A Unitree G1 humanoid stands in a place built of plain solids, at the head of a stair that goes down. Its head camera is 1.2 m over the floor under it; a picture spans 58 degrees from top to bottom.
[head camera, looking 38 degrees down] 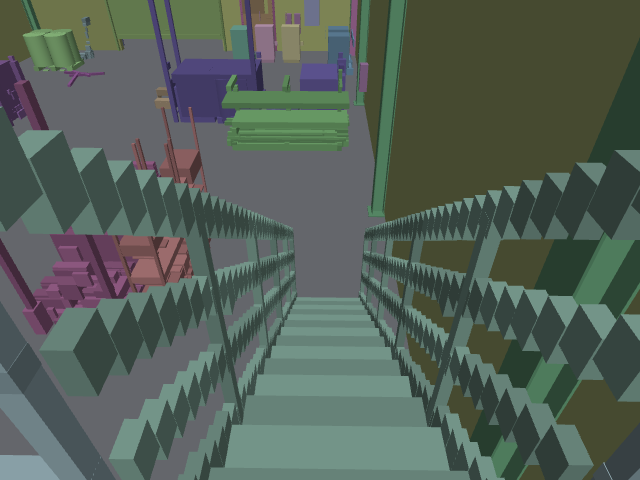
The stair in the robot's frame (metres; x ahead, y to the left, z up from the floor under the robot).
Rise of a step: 0.20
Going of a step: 0.25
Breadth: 0.90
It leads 1 degrees to the right of straight ahead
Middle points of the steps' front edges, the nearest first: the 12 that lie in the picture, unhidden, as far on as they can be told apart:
0.63 -0.06 -0.19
0.88 -0.06 -0.39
1.12 -0.07 -0.59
1.37 -0.07 -0.78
1.62 -0.07 -0.98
1.87 -0.08 -1.17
2.12 -0.08 -1.37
2.37 -0.08 -1.57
2.62 -0.08 -1.76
2.87 -0.09 -1.96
3.12 -0.09 -2.15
3.37 -0.09 -2.35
